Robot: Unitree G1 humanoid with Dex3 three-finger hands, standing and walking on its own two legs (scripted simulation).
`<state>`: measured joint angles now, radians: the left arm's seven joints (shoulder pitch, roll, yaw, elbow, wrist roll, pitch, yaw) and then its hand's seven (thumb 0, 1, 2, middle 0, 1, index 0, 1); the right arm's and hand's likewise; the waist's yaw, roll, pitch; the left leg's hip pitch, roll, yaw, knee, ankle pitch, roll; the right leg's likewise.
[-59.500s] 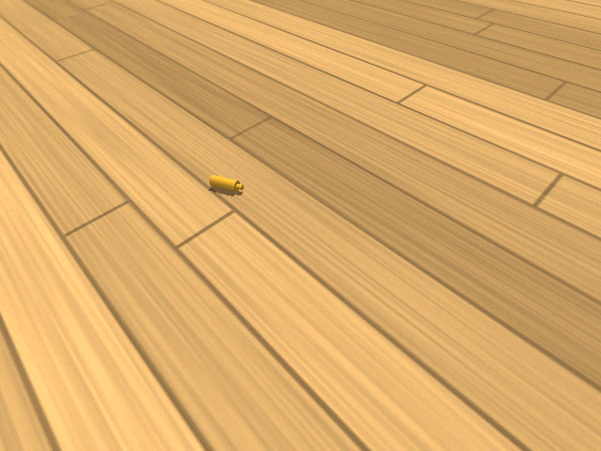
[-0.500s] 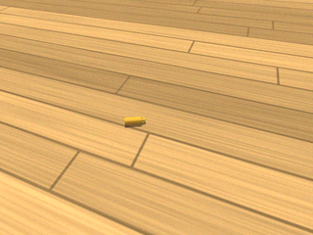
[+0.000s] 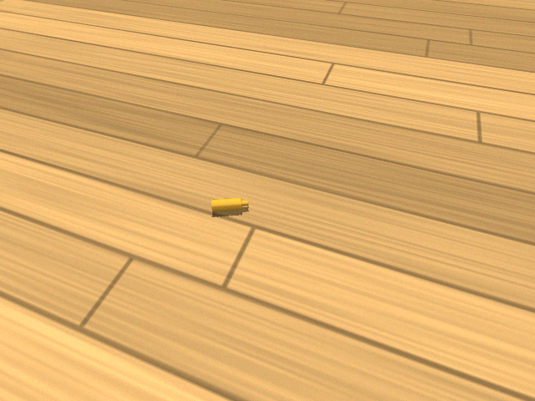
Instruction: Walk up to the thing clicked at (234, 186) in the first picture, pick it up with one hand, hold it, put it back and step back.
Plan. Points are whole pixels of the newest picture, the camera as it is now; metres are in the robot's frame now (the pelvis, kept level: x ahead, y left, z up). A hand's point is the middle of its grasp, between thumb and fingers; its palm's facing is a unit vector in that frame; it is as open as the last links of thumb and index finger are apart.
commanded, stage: step back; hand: left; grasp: from above
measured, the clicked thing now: (230, 204) +1.08 +0.25 -0.73
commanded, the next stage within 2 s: stand in 0.24 s
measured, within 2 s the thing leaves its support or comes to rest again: neither
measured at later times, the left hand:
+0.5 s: hand out of the picture +0.13 +0.26 -0.13, palm faces -0.03 -0.94 -0.33, open 7.4 cm
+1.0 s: hand out of the picture +0.09 +0.25 -0.14, palm faces -0.04 -0.94 -0.34, open 7.4 cm
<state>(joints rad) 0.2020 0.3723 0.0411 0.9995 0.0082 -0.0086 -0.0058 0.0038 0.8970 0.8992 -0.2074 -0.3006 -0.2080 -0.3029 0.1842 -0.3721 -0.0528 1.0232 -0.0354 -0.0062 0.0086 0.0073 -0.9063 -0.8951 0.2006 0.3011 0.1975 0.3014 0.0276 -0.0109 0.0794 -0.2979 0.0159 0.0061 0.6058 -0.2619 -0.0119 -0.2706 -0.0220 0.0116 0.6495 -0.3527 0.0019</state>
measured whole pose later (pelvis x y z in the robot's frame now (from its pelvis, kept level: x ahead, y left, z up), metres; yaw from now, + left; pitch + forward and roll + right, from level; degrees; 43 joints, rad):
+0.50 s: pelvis +0.02 +0.01 +0.02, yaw -1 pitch -2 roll +0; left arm 0.05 0.35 0.00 1.12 0.00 -0.02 0.00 0.00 0.90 0.90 -0.21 -0.30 -0.21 -0.30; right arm 0.03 -0.33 -0.01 1.12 0.00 -0.02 0.01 0.01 -0.90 -0.89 0.20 0.30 0.20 0.30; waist 0.00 -0.01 0.07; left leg -0.14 0.02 0.03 0.37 -0.18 -0.01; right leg -0.10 -0.02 0.03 0.36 -0.22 0.03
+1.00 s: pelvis +0.02 +0.00 +0.02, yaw -1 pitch -2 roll +0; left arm 0.10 0.35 0.00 1.16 0.01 -0.01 -0.01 0.00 0.90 0.90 -0.21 -0.30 -0.21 -0.30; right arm 0.09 -0.34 -0.01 1.17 -0.01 -0.01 0.01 0.01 -0.91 -0.90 0.20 0.30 0.20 0.30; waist -0.01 0.00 0.06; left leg -0.14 0.02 0.02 0.32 -0.15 -0.02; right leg -0.10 -0.01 0.02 0.32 -0.19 0.02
